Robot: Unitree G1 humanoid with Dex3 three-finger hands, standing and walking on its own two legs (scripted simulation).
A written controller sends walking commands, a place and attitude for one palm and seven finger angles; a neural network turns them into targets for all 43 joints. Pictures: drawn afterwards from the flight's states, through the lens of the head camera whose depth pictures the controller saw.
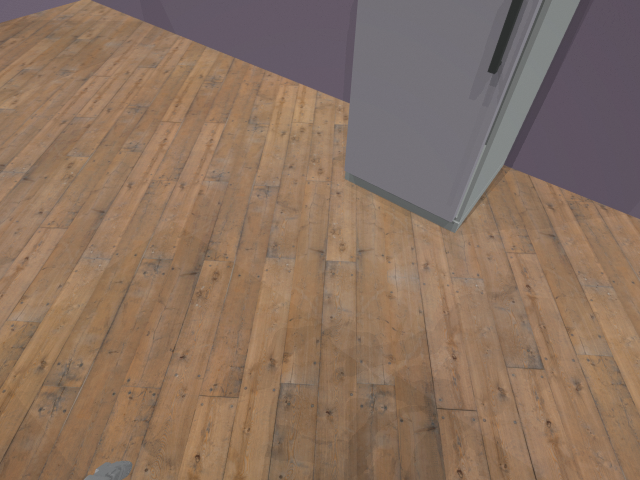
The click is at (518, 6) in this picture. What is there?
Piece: fridge door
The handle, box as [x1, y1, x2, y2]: [488, 0, 522, 73]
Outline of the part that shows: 522,0 512,0 488,69 489,72 494,73 501,62 501,57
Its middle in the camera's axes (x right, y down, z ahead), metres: +0.50 -0.57 +1.02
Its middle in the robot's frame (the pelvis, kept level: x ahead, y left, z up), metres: +1.19 -0.43 +0.10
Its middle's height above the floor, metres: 0.87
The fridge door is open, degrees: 0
